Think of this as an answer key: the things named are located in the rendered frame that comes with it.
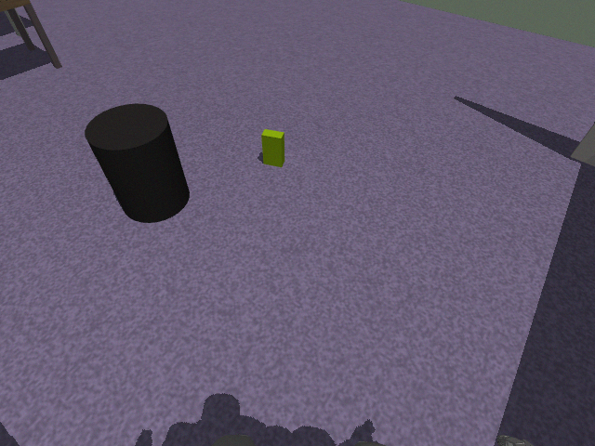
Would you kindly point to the chair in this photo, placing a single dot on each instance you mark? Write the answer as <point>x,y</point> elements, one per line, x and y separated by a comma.
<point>9,5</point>

